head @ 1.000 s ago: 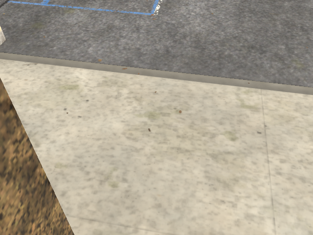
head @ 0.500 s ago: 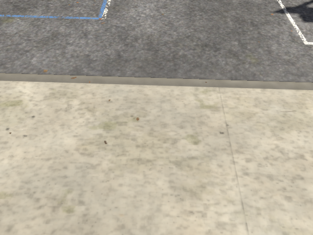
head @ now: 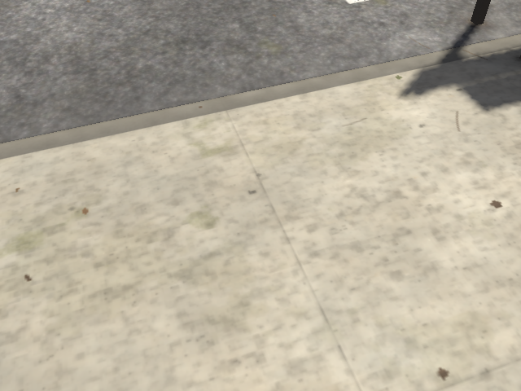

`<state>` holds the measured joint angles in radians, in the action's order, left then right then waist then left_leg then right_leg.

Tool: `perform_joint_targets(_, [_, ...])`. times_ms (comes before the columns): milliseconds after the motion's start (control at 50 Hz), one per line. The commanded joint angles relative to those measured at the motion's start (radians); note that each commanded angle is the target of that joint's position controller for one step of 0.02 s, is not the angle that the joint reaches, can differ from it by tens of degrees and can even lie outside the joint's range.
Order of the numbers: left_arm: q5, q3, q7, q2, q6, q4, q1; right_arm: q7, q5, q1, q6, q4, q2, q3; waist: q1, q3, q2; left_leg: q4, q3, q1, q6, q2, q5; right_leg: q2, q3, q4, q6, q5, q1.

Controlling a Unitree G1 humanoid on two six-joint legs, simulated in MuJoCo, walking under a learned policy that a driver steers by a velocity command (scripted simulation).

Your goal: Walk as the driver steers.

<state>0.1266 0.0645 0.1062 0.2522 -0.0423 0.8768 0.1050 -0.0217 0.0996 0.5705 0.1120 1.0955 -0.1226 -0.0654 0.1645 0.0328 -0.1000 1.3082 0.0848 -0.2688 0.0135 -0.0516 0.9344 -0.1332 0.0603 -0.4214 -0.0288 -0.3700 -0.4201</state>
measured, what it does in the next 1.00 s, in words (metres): goes down, turning left: right foot 0.22 m lower, then left foot 0.22 m lower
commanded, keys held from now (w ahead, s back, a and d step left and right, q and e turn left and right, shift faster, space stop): w+q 0.82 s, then w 0.18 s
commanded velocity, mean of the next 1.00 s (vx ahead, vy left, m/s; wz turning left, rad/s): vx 0.50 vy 0.00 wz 0.48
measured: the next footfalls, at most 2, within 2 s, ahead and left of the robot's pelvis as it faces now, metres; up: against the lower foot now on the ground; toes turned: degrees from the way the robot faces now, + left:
right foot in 0.02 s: +0.13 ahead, -0.12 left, -0.22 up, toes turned -4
left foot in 0.62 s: +0.45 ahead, +0.12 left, -0.43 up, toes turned +21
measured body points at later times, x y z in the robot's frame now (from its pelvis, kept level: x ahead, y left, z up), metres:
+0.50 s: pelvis +0.26 -0.04 -0.18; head +0.26 -0.03 +0.27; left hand +0.07 +0.08 -0.33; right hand +0.51 -0.20 -0.29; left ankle +0.42 +0.15 -0.88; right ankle +0.09 -0.12 -0.81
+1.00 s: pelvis +0.57 +0.00 -0.32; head +0.59 -0.02 +0.13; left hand +0.54 +0.27 -0.42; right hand +0.80 -0.16 -0.45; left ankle +0.45 +0.10 -0.93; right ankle +0.68 -0.09 -1.03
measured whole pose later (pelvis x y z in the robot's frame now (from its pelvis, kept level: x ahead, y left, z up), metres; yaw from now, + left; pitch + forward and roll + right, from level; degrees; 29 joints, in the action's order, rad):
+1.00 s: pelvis +0.57 +0.00 -0.32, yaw +31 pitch +2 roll +2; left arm 0.01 -0.06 -0.01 0.16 -0.10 0.83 0.23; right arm 0.03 -0.06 0.23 0.05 0.86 -0.22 0.07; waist -0.04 0.06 0.02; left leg 1.32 -0.11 -0.56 0.09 -0.11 0.43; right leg -0.05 0.04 -0.80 0.02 0.34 -0.50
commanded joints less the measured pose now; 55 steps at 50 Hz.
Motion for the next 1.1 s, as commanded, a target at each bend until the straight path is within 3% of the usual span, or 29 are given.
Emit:
perform_joint_targets(20, [-0.055,-0.094,-0.027,0.179,-0.056,0.14,0.444,-0.064,0.027,0.023,-0.071,0.004,-0.266,0.062,-0.239,-0.035,-0.014,0.19,-0.249,-0.172,0.127,0.092,-0.59,0.007,-0.146,0.269,-0.035,-0.13,0.58])
perform_joint_targets(40, [-0.035,-0.129,-0.02,0.203,-0.05,0.208,0.727,-0.116,0.038,0.102,-0.077,0.045,-0.208,0.062,-0.326,0.122,-0.161,0.659,-0.242,-0.519,0.061,-0.021,-0.286,-0.094,-0.044,-0.038,-0.18,-0.22,1.008])
perform_joint_targets(60, [-0.035,-0.144,-0.01,0.278,-0.045,0.173,0.626,-0.138,-0.02,0.172,-0.062,0.021,-0.105,0.069,-0.199,0.214,-0.147,0.835,-0.143,-0.813,0.072,0.004,-0.232,-0.162,-0.028,-0.354,-0.196,-0.55,1.157])
perform_joint_targets(80, [-0.013,-0.155,-0.01,0.304,-0.03,0.174,0.634,-0.138,-0.062,0.084,-0.042,-0.053,-0.129,0.071,-0.245,0.168,-0.1,0.917,-0.1,-0.945,0.059,-0.003,-0.249,-0.217,0.052,-0.271,-0.206,-0.484,1.053])
perform_joint_targets(120, [-0.003,-0.125,-0.009,0.167,-0.011,0.165,0.487,-0.08,-0.076,-0.096,-0.011,-0.149,-0.126,0.068,-0.234,-0.063,0.017,0.834,-0.228,-1.115,0.119,0.094,-0.573,-0.336,0.333,-0.026,-0.293,0.686,0.585])
perform_joint_targets(140, [0.028,-0.088,-0.001,0.05,-0.021,0.157,0.431,-0.057,-0.078,-0.094,0.003,-0.143,-0.149,0.073,-0.168,-0.143,0.11,0.762,-0.26,-1.055,0.153,0.156,-0.673,-0.358,0.315,0.021,-0.242,0.741,0.381])
perform_joint_targets(160, [0.031,-0.034,-0.02,-0.112,-0.052,0.14,0.337,-0.052,-0.055,-0.1,-0.002,-0.14,-0.102,0.062,-0.108,-0.22,0.161,0.383,-0.329,-0.987,0.175,0.225,-0.945,-0.301,0.211,0.027,-0.193,0.636,0.177])
perform_joint_targets(240, [-0.022,-0.012,-0.105,-0.058,-0.134,0.194,0.3,-0.116,0.025,-0.219,-0.029,-0.153,-0.093,0.069,-0.089,-0.143,0.019,-0.111,-0.229,-0.553,0.131,0.19,-1.364,-0.106,-0.079,0.005,-0.13,0.536,-0.138])
perform_joint_targets(320, [0.001,0.0,-0.105,0.0,-0.142,0.188,0.351,-0.091,0.001,-0.362,-0.017,-0.196,-0.151,0.065,-0.132,-0.129,0.042,-0.392,-0.15,-0.317,0.071,0.124,-1.622,-0.082,-0.156,-0.125,-0.102,0.624,-0.117])
perform_joint_targets(380, [-0.004,0.007,-0.111,-0.014,-0.123,0.239,0.539,-0.065,-0.004,-0.479,-0.024,-0.226,-0.208,0.077,-0.195,-0.247,0.075,-0.49,-0.244,-0.663,0.059,0.134,-1.462,-0.184,0.006,-0.206,-0.123,0.526,0.264])
perform_joint_targets(460, [-0.031,-0.004,-0.138,-0.046,-0.081,0.321,0.751,-0.093,-0.011,-0.769,-0.021,-0.302,-0.15,0.053,-0.328,-0.278,0.087,-0.749,-0.154,-0.79,0.042,0.188,-1.313,-0.163,0.011,-0.285,-0.112,0.434,0.558])
perform_joint_targets(480, [-0.179,-0.055,-0.185,-0.011,-0.038,0.254,0.583,-0.087,-0.252,-0.842,-0.039,-0.362,-0.095,0.06,-0.339,-0.367,0.147,-0.732,-0.176,-0.639,0.035,0.08,-1.402,-0.096,-0.032,-0.434,-0.045,0.418,0.259])
perform_joint_targets(520, [-0.165,-0.066,-0.194,0.013,-0.018,0.235,0.53,-0.097,-0.213,-0.742,-0.07,-0.348,-0.041,0.041,-0.283,-0.238,0.057,-0.727,-0.115,-0.391,0.044,0.099,-1.513,-0.113,-0.089,-0.551,-0.049,0.485,0.129])
perform_joint_targets(560, [-0.161,-0.081,-0.163,-0.017,-0.02,0.194,0.467,-0.084,-0.174,-0.632,-0.091,-0.308,-0.11,0.069,-0.255,-0.161,0.115,-0.864,-0.061,-0.181,0.06,0.094,-1.435,-0.082,-0.121,-0.74,-0.05,0.447,0.106])
perform_joint_targets(600, [-0.157,-0.094,-0.136,-0.022,-0.034,0.196,0.443,-0.068,-0.12,-0.327,-0.098,-0.211,-0.162,0.111,-0.083,-0.033,0.211,-1.053,0.014,0.348,0.127,0.03,-1.582,0.025,-0.216,-1.202,-0.004,0.433,-0.093])
perform_joint_targets(620, [-0.13,-0.118,-0.134,0.002,-0.048,0.165,0.35,-0.04,-0.114,-0.138,-0.108,-0.153,-0.241,0.142,0.034,0.0,0.333,-0.979,-0.123,0.633,0.245,0.158,-1.903,0.13,-0.268,-1.631,0.043,1.132,-0.386])
perform_joint_targets(640, [-0.154,-0.098,-0.12,-0.038,-0.078,0.067,0.397,-0.013,-0.084,-0.098,-0.082,-0.154,-0.332,0.147,-0.007,0.246,0.408,-0.567,-0.347,1.066,0.41,0.363,-2.128,0.087,-0.063,-1.786,0.071,1.286,-0.761])
perform_joint_targets(660, [-0.167,-0.101,-0.104,0.045,-0.105,-0.033,0.266,0.004,-0.08,0.001,-0.09,-0.187,-0.313,0.149,0.083,0.388,0.296,-0.599,-0.493,1.174,0.5,0.441,-1.745,0.049,0.041,-1.706,0.109,1.215,-0.952])
perform_joint_targets(680, [-0.164,-0.109,-0.095,0.067,-0.116,-0.054,0.236,0.032,-0.099,-0.031,-0.113,-0.189,-0.308,0.154,0.035,0.414,0.145,-0.674,-0.504,1.053,0.463,0.405,-1.431,0.01,0.06,-1.606,0.098,1.183,-0.926])
perform_joint_targets(700, [-0.151,-0.122,-0.099,0.057,-0.122,-0.05,0.257,0.042,-0.124,-0.127,-0.102,-0.199,-0.291,0.154,-0.049,0.35,-0.004,-0.712,-0.441,0.828,0.364,0.352,-1.298,-0.007,0.039,-1.384,0.046,0.974,-0.853])
perform_joint_targets(720, [-0.185,-0.106,-0.119,-0.033,-0.092,-0.109,0.269,0.063,-0.127,-0.341,-0.112,-0.25,-0.345,0.167,-0.211,0.232,0.103,-0.853,-0.641,0.445,0.38,0.445,-0.941,-0.016,0.095,-1.085,0.072,0.814,-0.748])
perform_joint_targets(740, [-0.181,-0.122,-0.139,0.0,-0.06,-0.126,0.178,0.073,-0.121,-0.601,-0.11,-0.362,-0.275,0.146,-0.285,0.019,0.038,-0.981,-0.617,-0.068,0.314,0.414,-0.871,-0.076,0.108,-0.754,0.121,0.753,-0.487])
perform_joint_targets(780, [-0.126,-0.122,-0.15,-0.053,-0.034,-0.089,0.235,0.067,-0.11,-0.651,-0.105,-0.394,-0.269,0.152,-0.32,0.057,0.012,-0.936,-0.404,-0.426,0.276,0.206,-0.949,0.019,-0.016,-0.499,0.137,0.582,0.024])
perform_joint_targets(880, [-0.145,-0.157,-0.125,0.014,-0.03,-0.056,0.281,0.062,-0.134,-0.386,-0.079,-0.293,-0.139,0.136,-0.31,0.101,0.13,-0.716,-0.337,-0.352,0.155,0.084,-0.606,0.116,-0.102,-0.329,0.068,0.541,0.29])
perform_joint_targets(900, [-0.142,-0.17,-0.124,0.051,-0.029,-0.038,0.353,0.062,-0.133,-0.383,-0.071,-0.294,-0.095,0.127,-0.343,0.077,0.045,-0.481,-0.274,-0.44,0.106,0.019,-0.538,0.04,0.006,-0.282,0.017,0.64,0.356])
perform_joint_targets(920, [-0.122,-0.201,-0.11,0.188,-0.044,-0.016,0.459,0.054,-0.154,-0.276,-0.046,-0.319,-0.028,0.114,-0.31,0.101,-0.325,-0.028,-0.173,-0.628,0.055,-0.112,-0.344,-0.215,0.537,-0.042,-0.169,0.715,0.51])
perform_joint_targets(940, [-0.111,-0.207,-0.106,0.191,-0.059,-0.026,0.463,0.044,-0.167,-0.288,-0.023,-0.321,-0.104,0.13,-0.305,0.114,-0.3,0.131,-0.252,-0.799,0.074,-0.075,-0.321,-0.313,0.913,0.148,-0.246,1.052,0.579])
perform_joint_targets(1000, [-0.114,-0.177,-0.121,0.094,-0.064,-0.067,0.205,0.055,-0.141,-0.47,-0.037,-0.347,-0.15,0.15,-0.241,-0.088,-0.034,0.08,-0.271,-0.765,0.1,0.032,-0.618,-0.215,0.545,0.093,-0.167,0.892,0.256])
perform_joint_targets(1100, [-0.138,-0.17,-0.134,0.064,-0.051,-0.018,0.154,0.036,-0.109,-0.488,-0.057,-0.341,-0.105,0.145,-0.178,-0.023,-0.021,-0.379,-0.107,-0.39,0.044,0.082,-0.82,-0.087,0.131,0.158,-0.121,0.49,0.049])
Keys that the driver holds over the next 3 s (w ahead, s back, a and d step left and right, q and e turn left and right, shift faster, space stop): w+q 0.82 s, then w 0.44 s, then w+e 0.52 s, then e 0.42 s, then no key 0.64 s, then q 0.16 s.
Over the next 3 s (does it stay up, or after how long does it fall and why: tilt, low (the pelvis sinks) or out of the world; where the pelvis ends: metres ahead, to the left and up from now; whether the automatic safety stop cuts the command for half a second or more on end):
stays up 1.13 0.24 -0.30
